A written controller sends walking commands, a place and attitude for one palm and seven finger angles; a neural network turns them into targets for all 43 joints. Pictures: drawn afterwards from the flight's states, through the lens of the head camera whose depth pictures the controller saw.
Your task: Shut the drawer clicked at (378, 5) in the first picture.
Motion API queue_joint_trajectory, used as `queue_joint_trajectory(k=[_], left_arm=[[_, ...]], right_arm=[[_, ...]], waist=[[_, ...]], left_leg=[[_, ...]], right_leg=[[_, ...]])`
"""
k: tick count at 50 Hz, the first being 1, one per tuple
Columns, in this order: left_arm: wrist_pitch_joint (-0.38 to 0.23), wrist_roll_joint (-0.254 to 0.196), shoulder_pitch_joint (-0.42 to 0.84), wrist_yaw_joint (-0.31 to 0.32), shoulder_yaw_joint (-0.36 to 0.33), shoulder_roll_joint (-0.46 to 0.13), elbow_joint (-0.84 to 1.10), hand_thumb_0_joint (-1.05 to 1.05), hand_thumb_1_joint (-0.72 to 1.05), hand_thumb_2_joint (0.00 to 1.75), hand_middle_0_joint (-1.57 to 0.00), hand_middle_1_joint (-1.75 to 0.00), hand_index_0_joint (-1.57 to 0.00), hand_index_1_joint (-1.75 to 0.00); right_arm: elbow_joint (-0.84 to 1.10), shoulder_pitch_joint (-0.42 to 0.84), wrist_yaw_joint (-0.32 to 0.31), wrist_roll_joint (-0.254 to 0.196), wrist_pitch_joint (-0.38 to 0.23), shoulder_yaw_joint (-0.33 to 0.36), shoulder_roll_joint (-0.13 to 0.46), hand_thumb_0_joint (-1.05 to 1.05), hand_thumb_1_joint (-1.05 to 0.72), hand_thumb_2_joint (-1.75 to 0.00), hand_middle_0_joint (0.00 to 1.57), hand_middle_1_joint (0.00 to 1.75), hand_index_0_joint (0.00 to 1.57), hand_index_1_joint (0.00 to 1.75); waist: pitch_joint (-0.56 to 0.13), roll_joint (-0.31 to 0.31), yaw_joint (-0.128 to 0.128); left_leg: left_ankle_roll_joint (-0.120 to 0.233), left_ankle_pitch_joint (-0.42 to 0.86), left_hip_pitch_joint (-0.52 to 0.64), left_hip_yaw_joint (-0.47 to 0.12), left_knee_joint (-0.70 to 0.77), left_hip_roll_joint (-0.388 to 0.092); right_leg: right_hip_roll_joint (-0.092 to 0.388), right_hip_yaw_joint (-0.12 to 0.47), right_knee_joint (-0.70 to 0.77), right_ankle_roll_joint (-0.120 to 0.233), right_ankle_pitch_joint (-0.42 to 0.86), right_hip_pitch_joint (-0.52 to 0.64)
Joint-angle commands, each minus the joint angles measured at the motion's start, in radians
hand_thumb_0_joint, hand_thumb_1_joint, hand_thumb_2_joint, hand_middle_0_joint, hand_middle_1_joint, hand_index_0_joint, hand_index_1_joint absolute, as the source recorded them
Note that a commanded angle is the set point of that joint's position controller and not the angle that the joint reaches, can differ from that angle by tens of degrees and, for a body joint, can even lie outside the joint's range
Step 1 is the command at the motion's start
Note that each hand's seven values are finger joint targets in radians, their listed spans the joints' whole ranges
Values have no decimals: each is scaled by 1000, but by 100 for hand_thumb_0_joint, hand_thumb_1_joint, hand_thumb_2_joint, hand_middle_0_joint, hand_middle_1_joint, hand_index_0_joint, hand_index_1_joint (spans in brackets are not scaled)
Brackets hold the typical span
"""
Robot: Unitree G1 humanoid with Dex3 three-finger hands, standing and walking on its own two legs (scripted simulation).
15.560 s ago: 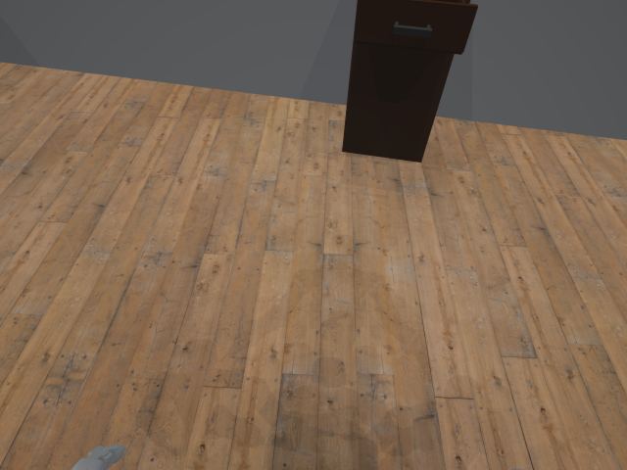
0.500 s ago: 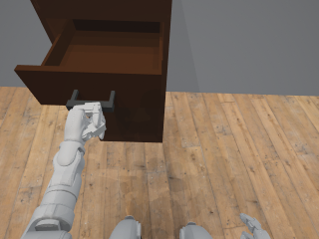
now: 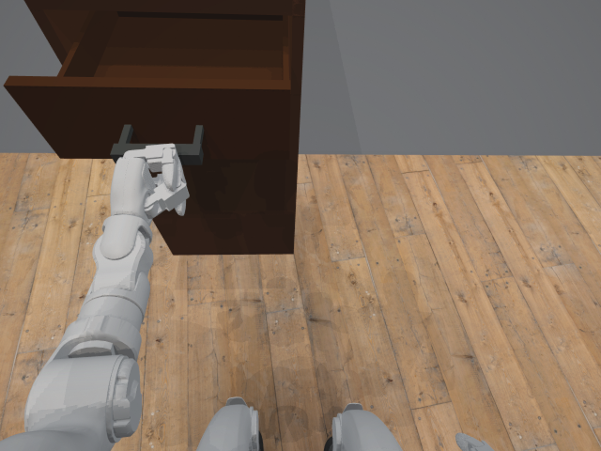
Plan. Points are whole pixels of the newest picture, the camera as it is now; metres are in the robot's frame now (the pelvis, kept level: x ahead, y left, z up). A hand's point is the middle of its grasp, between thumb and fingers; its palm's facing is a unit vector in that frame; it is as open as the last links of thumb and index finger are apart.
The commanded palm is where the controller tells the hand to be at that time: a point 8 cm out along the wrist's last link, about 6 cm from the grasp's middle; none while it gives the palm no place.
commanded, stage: push the drawer shut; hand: left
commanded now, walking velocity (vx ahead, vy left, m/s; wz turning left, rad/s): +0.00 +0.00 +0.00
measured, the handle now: (161, 143) +0.52 +0.19 +0.06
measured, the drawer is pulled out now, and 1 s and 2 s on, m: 0.17 0.05 0.00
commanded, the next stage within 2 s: pull the fist back off the drawer in 1.72 s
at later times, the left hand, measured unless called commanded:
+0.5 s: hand (189, 150) +0.51 +0.15 +0.06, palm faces +0.01 -1.00 -0.04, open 3.0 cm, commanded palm +0.51 +0.20 +0.07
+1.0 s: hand (192, 122) +0.57 +0.15 +0.07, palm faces +0.02 -1.00 -0.03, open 3.2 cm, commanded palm +0.56 +0.19 +0.07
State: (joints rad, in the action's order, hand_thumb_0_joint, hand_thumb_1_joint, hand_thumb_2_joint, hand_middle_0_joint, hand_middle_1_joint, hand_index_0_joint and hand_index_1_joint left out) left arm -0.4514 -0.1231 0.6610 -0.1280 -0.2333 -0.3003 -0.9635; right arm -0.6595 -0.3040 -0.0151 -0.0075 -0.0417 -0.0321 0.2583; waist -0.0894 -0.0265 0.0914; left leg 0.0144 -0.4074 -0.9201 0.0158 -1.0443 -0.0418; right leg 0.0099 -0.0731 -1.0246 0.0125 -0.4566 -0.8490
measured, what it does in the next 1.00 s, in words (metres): stands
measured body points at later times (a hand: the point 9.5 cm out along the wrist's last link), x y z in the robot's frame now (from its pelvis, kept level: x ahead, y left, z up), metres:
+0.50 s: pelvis +0.00 +0.00 -0.01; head +0.13 +0.01 +0.42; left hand +0.51 +0.21 +0.07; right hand +0.02 -0.26 -0.13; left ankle +0.05 +0.11 -0.67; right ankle +0.02 -0.12 -0.67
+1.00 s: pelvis +0.01 +0.00 -0.02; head +0.16 +0.02 +0.41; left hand +0.56 +0.21 +0.07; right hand -0.02 -0.25 -0.13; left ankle +0.05 +0.11 -0.67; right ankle +0.02 -0.12 -0.67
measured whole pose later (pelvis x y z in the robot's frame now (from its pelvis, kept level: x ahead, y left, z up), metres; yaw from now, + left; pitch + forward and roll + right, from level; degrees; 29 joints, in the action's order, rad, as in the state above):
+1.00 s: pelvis +0.01 +0.00 -0.02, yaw -2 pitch +25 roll -4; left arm -0.39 0.00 1.07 -0.12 -0.39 -0.52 -1.26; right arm -0.66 -0.40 0.02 0.05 0.04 -0.05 0.26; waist -0.10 -0.04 0.21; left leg 0.02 -0.44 -1.12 0.00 -1.13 -0.07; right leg -0.02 -0.08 -1.07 0.01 -0.47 -1.03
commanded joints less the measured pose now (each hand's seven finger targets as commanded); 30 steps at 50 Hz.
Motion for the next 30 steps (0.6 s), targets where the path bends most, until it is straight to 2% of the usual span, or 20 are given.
queue_joint_trajectory(k=[1,2,4,6,8,9,11,14,17,19,22,24,25,26,28,30], left_arm=[[-65,-4,576,8,-14,-163,183,0,90,90,-140,-160,-140,-160],[-69,1,611,10,-28,-184,188,0,90,90,-140,-160,-140,-160],[-70,7,621,13,-47,-206,163,0,90,90,-140,-160,-140,-160],[-67,12,622,14,-62,-226,142,0,90,90,-140,-160,-140,-160],[-61,18,646,11,-72,-242,107,0,90,90,-140,-160,-140,-160],[-62,21,667,11,-90,-272,112,0,90,90,-140,-160,-140,-160],[-60,25,693,6,-60,-238,103,0,90,90,-140,-160,-140,-160],[-53,30,718,3,-83,-278,54,0,90,90,-140,-160,-140,-160],[-53,35,750,4,-105,-304,69,0,90,90,-140,-160,-140,-160],[-51,38,758,2,-115,-319,65,0,90,90,-140,-160,-140,-160],[-40,42,783,1,-108,-315,28,0,90,90,-140,-160,-140,-160],[-35,48,786,3,-151,-373,22,0,90,90,-140,-160,-140,-160],[-31,51,797,-1,-131,-358,19,0,90,90,-140,-160,-140,-160],[-28,57,810,-1,-136,-369,9,0,90,90,-140,-160,-140,-160],[-25,63,850,1,-111,-344,-5,0,90,90,-140,-160,-140,-160],[-22,67,865,5,-128,-370,-16,0,90,90,-140,-160,-140,-160]], right_arm=[[79,-88,-7,4,-24,63,155,0,-90,-90,20,30,20,30],[76,-98,-7,8,-23,63,158,0,-90,-90,20,30,20,30],[75,-108,-5,10,-16,64,163,0,-90,-90,20,30,20,30],[75,-114,-3,11,-9,61,161,0,-90,-90,20,30,20,30],[70,-126,-2,14,-2,59,164,0,-90,-90,20,30,20,30],[69,-131,-4,15,1,61,167,0,-90,-90,20,30,20,30],[70,-134,-1,15,4,58,161,0,-90,-90,20,30,20,30],[64,-151,0,18,8,59,169,0,-90,-90,20,30,20,30],[68,-166,3,25,10,59,171,0,-90,-90,20,30,20,30],[66,-179,4,27,15,59,170,0,-90,-90,20,30,20,30],[58,-192,8,29,22,57,171,0,-90,-90,20,30,20,30],[59,-201,8,31,28,59,178,0,-90,-90,20,30,20,30],[64,-202,9,31,29,55,174,0,-90,-90,20,30,20,30],[59,-205,8,31,32,55,174,0,-90,-90,20,30,20,30],[55,-216,10,34,34,53,175,0,-90,-90,20,30,20,30],[51,-225,12,38,35,54,181,0,-90,-90,20,30,20,30]], waist=[[-399,-42,75],[-409,-47,74],[-425,-34,74],[-427,-45,72],[-422,-32,85],[-435,-37,85],[-432,-64,94],[-418,-51,109],[-473,-95,104],[-498,-89,105],[-465,-77,123],[-486,-69,117],[-485,-81,122],[-474,-81,127],[-459,-115,142],[-475,-116,145]], left_leg=[[10,76,334,-67,133,26],[12,88,336,-71,126,27],[11,88,328,-71,124,26],[13,93,311,-63,117,28],[16,94,292,-63,107,27],[17,103,290,-63,103,25],[16,98,291,-63,100,26],[19,81,269,-64,90,24],[20,122,288,-66,78,25],[19,152,294,-68,71,21],[21,145,275,-70,66,19],[22,148,258,-65,60,17],[24,146,242,-60,58,21],[24,139,234,-62,55,18],[22,142,266,-74,56,16],[22,137,263,-76,51,14]], right_leg=[[-38,44,162,5,106,24],[-40,42,151,7,116,21],[-40,44,152,5,113,25],[-41,50,156,5,121,39],[-43,50,151,3,124,30],[-44,53,147,2,131,34],[-44,53,147,3,124,16],[-46,55,149,1,107,-6],[-48,55,132,4,133,-5],[-50,54,129,2,157,6],[-54,51,131,2,151,-12],[-53,58,133,0,156,10],[-54,63,135,-1,158,17],[-54,62,134,-1,152,8],[-57,51,129,2,140,-46],[-57,50,128,1,129,-55]])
